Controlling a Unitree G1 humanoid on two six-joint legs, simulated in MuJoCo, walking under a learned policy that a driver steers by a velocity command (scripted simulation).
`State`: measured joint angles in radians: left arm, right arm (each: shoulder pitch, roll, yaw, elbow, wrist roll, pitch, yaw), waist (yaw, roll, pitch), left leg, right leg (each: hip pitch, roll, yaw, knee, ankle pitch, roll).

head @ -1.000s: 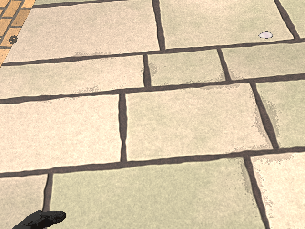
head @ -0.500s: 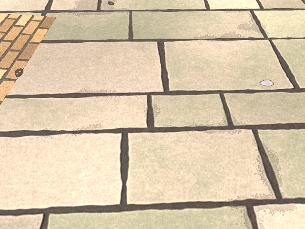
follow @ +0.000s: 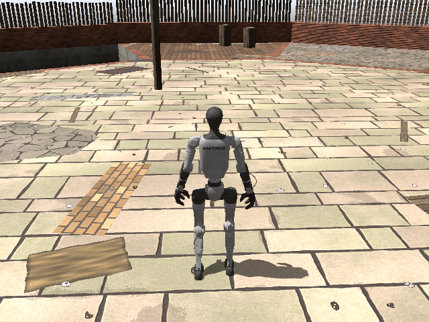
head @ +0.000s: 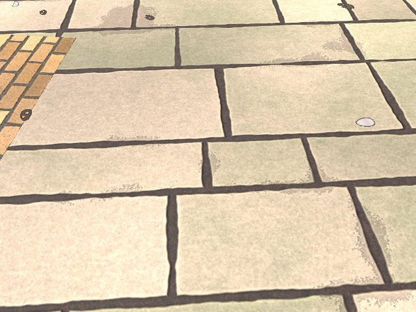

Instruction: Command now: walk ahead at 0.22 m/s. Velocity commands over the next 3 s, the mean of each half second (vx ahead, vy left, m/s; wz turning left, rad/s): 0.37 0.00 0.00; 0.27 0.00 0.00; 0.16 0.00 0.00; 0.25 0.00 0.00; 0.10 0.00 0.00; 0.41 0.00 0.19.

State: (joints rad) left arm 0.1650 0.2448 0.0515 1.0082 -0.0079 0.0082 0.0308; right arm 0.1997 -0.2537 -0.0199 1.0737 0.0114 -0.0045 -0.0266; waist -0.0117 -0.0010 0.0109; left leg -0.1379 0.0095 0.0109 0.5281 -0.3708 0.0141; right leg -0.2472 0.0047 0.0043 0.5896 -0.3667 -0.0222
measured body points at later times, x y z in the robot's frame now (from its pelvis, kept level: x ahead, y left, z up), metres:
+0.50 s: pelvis +0.18 -0.02 +0.00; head +0.21 -0.02 +0.45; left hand +0.09 +0.23 -0.14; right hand +0.41 -0.24 -0.10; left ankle +0.37 +0.12 -0.70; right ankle +0.02 -0.12 -0.73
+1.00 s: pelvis +0.41 +0.02 +0.01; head +0.43 +0.02 +0.46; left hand +0.54 +0.28 -0.12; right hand +0.46 -0.23 -0.14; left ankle +0.40 +0.11 -0.73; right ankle +0.50 -0.12 -0.72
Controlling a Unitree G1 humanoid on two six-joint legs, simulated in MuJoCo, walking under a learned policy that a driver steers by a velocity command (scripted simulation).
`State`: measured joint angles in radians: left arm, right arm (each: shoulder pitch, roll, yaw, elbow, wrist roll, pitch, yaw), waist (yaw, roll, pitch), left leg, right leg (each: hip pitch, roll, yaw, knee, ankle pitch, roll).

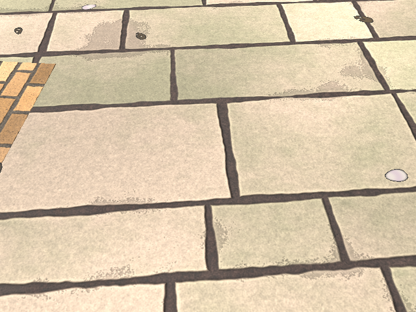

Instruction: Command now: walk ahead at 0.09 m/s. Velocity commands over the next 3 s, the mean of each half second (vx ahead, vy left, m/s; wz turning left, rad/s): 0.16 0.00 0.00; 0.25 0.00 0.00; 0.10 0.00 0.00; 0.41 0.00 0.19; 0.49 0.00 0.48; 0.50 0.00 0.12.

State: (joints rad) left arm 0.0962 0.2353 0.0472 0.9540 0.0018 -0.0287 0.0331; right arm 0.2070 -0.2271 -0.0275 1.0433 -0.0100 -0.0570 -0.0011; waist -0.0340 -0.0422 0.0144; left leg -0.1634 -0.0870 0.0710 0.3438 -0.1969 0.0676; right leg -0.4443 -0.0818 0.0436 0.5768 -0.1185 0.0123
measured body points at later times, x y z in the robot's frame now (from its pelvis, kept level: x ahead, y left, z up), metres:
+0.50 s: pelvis +0.10 -0.02 -0.03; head +0.11 -0.02 +0.42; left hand +0.16 +0.24 -0.17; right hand +0.11 -0.28 -0.17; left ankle -0.01 +0.08 -0.74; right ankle +0.09 -0.14 -0.74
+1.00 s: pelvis +0.20 +0.09 +0.00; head +0.22 +0.11 +0.45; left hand +0.28 +0.35 -0.15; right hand +0.25 -0.16 -0.14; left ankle +0.24 +0.16 -0.74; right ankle +0.22 -0.07 -0.70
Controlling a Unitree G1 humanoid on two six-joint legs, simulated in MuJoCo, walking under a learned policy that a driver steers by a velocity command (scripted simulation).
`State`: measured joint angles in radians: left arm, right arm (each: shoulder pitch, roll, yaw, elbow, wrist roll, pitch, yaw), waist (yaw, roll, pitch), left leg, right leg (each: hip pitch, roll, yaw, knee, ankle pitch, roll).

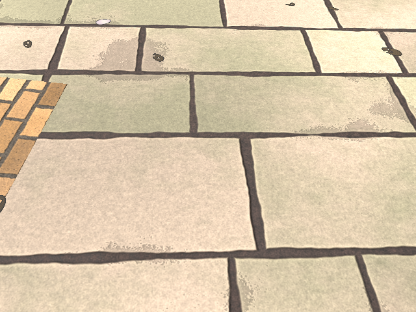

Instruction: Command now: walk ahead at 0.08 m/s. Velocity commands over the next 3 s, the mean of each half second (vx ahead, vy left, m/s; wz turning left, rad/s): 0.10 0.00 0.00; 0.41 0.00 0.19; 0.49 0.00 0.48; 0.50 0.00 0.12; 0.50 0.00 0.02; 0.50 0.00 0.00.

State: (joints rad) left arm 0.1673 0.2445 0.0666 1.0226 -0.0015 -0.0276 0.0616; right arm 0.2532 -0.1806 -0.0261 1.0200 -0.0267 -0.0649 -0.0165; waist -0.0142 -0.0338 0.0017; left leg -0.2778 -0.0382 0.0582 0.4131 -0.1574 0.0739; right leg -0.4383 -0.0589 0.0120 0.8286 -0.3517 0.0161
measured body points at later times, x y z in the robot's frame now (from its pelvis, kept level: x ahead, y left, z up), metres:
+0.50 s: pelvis +0.06 -0.01 +0.00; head +0.07 -0.02 +0.45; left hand +0.11 +0.25 -0.15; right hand +0.08 -0.28 -0.15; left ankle +0.04 +0.07 -0.74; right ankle +0.05 -0.14 -0.70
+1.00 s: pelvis +0.25 -0.10 +0.00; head +0.26 -0.11 +0.45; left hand +0.19 +0.14 -0.14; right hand +0.41 -0.35 -0.13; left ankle +0.37 +0.09 -0.66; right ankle +0.19 -0.18 -0.74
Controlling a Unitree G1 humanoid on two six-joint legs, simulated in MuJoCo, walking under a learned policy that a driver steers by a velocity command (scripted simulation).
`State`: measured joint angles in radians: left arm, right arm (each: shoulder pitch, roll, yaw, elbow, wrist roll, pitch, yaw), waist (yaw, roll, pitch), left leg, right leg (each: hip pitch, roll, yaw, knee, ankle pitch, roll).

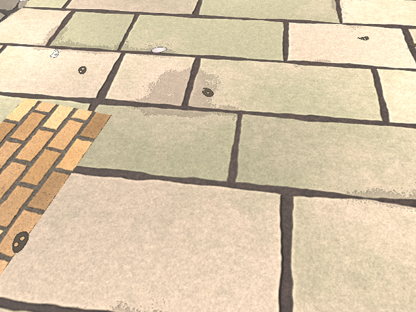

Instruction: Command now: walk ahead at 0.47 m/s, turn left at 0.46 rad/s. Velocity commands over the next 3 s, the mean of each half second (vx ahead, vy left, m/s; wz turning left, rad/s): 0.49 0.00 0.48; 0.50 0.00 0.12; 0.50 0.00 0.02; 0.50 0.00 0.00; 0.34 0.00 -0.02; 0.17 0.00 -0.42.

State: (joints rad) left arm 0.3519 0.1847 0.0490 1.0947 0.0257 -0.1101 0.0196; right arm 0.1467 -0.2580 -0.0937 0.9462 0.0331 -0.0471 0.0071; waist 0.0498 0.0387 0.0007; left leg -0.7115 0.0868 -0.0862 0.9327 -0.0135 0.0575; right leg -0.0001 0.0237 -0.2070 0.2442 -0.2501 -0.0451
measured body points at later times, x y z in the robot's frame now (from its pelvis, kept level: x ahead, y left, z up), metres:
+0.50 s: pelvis +0.28 +0.07 +0.00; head +0.31 +0.08 +0.45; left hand +0.38 +0.37 -0.10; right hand +0.41 -0.18 -0.13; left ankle +0.26 +0.12 -0.74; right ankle +0.43 -0.10 -0.67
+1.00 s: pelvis +0.59 +0.07 +0.00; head +0.62 +0.07 +0.45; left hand +0.56 +0.34 -0.12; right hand +0.80 -0.15 -0.12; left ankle +0.60 +0.25 -0.67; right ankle +0.62 +0.00 -0.74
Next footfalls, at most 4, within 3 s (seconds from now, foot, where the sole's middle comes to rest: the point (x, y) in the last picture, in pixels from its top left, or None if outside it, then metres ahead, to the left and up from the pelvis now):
0.24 left None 0.30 0.13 -0.78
0.76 right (229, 272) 0.66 0.01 -0.78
1.30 left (149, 214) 0.89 0.32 -0.78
1.84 right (194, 147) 1.24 0.17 -0.78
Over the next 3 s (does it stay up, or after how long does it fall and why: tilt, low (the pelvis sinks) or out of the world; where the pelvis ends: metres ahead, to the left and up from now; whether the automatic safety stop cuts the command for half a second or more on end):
stays up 1.41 0.31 0.01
